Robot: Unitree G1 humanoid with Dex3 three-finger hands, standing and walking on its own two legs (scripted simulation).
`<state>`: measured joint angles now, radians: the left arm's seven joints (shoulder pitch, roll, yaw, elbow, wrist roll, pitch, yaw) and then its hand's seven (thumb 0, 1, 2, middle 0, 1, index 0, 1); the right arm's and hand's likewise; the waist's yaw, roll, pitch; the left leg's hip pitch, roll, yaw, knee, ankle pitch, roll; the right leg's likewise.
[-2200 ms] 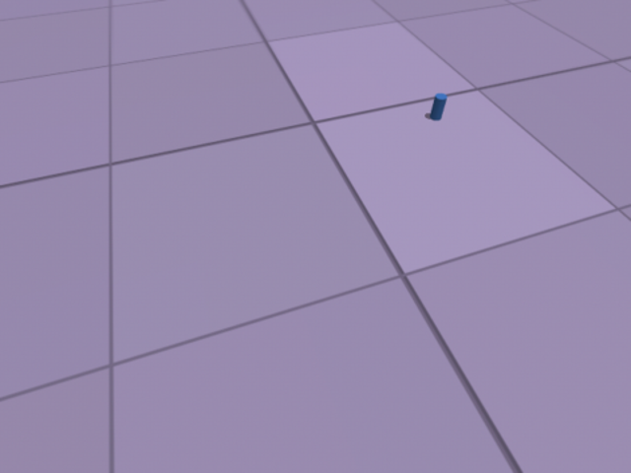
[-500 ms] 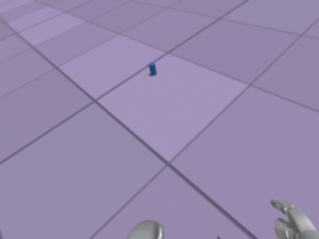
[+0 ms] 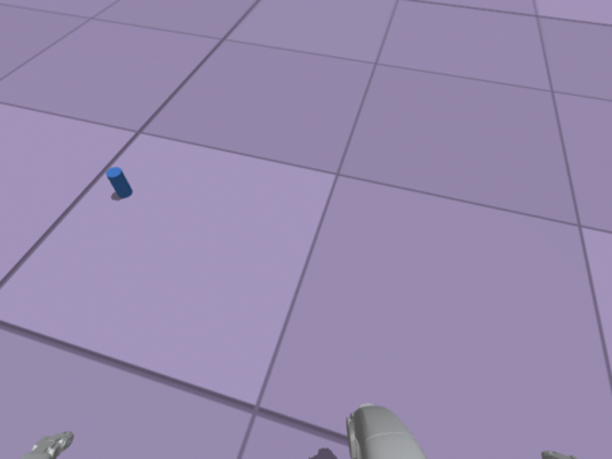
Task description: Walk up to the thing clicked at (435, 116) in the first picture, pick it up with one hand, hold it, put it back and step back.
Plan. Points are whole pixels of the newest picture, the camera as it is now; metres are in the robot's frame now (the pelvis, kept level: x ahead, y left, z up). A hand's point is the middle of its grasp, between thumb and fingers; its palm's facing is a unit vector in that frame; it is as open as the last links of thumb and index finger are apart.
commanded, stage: walk up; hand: left
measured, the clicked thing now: (119, 182) +1.31 +0.70 -0.71
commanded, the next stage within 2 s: none
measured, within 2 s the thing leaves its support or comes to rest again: neither
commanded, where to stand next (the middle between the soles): +0.92 +0.93 m, yaw -62 degrees
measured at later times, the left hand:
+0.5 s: hand (25, 327) +0.38 +0.47 -0.15, palm faces -0.23 -0.82 -0.53, open 7.4 cm
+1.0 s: hand (28, 187) +0.72 +0.57 -0.14, palm faces -0.44 -0.68 -0.59, open 7.4 cm
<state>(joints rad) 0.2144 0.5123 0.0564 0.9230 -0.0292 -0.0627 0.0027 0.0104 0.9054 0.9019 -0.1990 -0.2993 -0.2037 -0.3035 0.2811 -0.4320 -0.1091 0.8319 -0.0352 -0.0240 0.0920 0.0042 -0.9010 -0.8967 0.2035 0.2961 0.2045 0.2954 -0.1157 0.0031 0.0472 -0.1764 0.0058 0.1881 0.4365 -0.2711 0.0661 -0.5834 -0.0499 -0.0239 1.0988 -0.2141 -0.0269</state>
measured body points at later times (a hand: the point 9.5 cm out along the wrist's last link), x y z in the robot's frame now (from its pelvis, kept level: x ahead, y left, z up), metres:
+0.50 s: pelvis +0.29 +0.19 -0.03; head +0.30 +0.14 +0.42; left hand +0.39 +0.51 -0.11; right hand +0.39 -0.17 -0.11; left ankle +0.46 +0.37 -0.71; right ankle +0.23 -0.03 -0.74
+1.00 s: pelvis +0.49 +0.35 -0.04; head +0.50 +0.29 +0.41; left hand +0.74 +0.61 -0.11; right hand +0.37 +0.05 -0.18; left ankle +0.49 +0.40 -0.72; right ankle +0.51 +0.24 -0.74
